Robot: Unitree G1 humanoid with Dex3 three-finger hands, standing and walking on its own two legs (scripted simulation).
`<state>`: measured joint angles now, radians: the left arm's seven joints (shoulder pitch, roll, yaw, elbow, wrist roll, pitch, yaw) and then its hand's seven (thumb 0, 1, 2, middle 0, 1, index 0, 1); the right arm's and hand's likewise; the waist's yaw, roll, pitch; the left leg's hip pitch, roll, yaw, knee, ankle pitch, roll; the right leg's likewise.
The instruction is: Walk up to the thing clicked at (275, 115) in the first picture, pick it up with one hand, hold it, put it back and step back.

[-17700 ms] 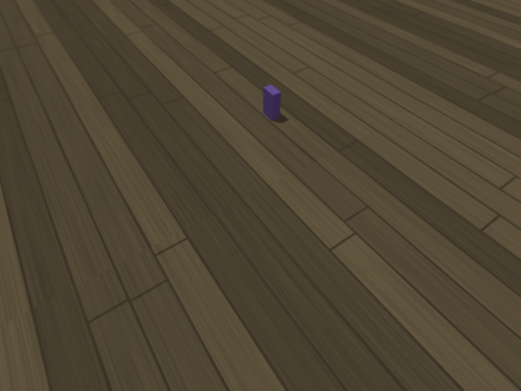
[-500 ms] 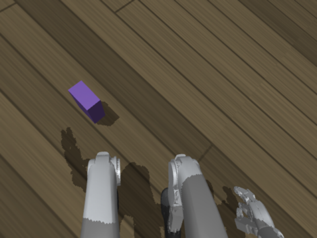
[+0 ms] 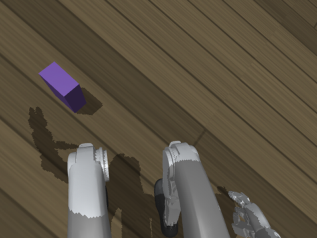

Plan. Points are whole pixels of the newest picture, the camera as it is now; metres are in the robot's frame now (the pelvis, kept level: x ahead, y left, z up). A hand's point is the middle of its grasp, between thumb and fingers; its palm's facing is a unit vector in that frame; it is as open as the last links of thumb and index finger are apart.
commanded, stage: go down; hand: left
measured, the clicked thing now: (65, 90) +0.53 +0.26 -0.30
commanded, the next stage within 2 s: approach in 0.40 s
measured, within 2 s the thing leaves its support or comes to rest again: neither
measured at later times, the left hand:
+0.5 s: hand out of the picture +0.43 +0.46 +0.02, palm faces +0.36 -0.93 -0.05, open 17.2 cm
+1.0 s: hand out of the picture +0.48 +0.40 -0.16, palm faces +0.35 -0.94 +0.01, open 17.5 cm
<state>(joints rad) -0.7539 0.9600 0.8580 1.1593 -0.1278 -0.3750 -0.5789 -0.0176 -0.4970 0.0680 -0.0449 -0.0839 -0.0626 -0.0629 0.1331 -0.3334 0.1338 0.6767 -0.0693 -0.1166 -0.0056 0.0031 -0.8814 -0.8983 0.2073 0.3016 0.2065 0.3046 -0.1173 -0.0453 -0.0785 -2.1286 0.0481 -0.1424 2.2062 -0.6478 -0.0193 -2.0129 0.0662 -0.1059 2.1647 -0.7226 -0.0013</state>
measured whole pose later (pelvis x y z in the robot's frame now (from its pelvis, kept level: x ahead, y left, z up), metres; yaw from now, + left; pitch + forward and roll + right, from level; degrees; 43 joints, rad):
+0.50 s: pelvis +0.00 +0.01 -0.02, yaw -2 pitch +31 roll -10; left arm -0.81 1.06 0.89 1.13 -0.12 -0.35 -0.59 -0.02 -0.46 0.10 -0.02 -0.09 -0.04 -0.06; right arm 0.13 -0.36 0.18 0.63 -0.08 -0.08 0.00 0.00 -0.89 -0.90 0.21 0.30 0.21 0.30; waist -0.14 -0.06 -0.04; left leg -2.19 0.04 -0.18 2.29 -0.65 -0.01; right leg -2.05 0.07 -0.14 2.22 -0.72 0.01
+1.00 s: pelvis +0.00 +0.01 -0.07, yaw -6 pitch +25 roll -13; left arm -0.85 1.11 0.85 1.38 -0.10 -0.60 -0.47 -0.02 -0.56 0.01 -0.07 -0.07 -0.10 -0.04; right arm 0.00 -0.37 0.35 0.57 -0.19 -0.01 0.03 0.00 -0.89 -0.89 0.21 0.30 0.21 0.30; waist -0.23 -0.19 0.16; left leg -2.26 0.05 -0.27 2.47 -0.68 -0.03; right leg -2.11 0.11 -0.20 2.35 -0.72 0.02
